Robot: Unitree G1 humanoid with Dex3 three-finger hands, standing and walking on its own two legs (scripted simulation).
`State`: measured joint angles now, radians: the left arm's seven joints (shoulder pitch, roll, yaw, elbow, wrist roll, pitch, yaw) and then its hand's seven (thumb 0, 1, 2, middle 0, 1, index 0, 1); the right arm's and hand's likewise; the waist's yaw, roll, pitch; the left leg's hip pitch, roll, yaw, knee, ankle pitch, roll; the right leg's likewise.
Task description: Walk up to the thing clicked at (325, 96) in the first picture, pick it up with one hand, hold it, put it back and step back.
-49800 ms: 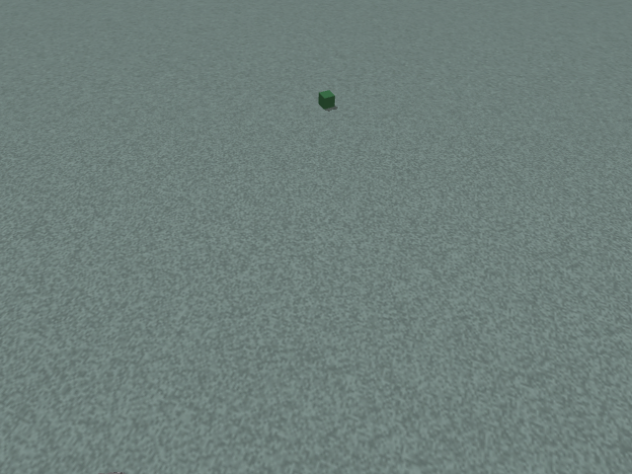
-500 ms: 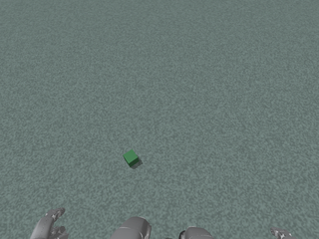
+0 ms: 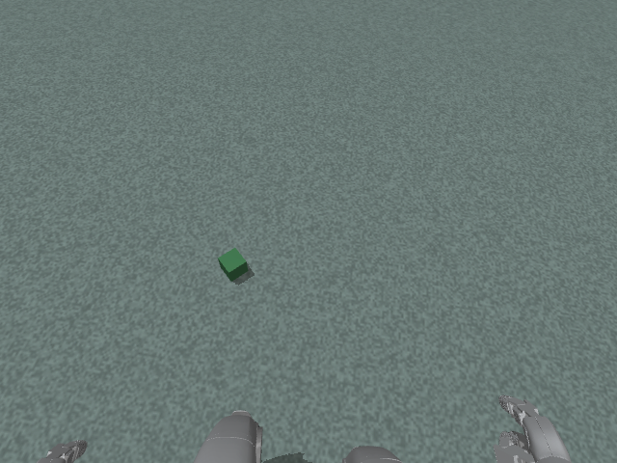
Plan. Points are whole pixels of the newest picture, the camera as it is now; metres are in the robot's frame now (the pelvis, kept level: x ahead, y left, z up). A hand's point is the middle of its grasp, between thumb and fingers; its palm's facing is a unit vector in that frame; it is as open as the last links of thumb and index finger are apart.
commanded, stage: step back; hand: left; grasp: from above
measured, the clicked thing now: (233, 264) +0.72 +0.27 -0.72
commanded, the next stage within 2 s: stand in 1.92 s
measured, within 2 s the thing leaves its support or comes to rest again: neither
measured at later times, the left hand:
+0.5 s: hand out of the picture -0.05 +0.26 -0.13, palm faces +0.08 -0.92 -0.39, open 7.4 cm
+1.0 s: hand out of the picture -0.28 +0.22 -0.12, palm faces +0.13 -0.88 -0.46, open 7.4 cm
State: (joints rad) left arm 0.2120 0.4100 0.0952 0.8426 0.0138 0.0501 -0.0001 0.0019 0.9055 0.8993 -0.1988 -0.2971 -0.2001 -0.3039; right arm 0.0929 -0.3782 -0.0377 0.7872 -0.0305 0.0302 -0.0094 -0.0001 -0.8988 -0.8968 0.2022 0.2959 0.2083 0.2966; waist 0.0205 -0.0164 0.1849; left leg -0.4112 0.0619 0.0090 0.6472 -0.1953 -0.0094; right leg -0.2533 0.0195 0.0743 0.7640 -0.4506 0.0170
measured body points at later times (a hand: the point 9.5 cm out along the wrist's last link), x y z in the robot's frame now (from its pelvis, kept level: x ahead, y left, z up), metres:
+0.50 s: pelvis -0.16 -0.02 +0.01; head -0.11 +0.00 +0.45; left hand -0.05 +0.31 -0.11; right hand -0.06 -0.32 -0.11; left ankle -0.14 +0.10 -0.72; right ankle -0.15 -0.15 -0.65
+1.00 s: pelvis -0.33 -0.07 +0.00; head -0.29 -0.08 +0.45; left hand -0.29 +0.27 -0.09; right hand -0.21 -0.38 -0.13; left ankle -0.36 +0.07 -0.70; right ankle -0.26 -0.17 -0.72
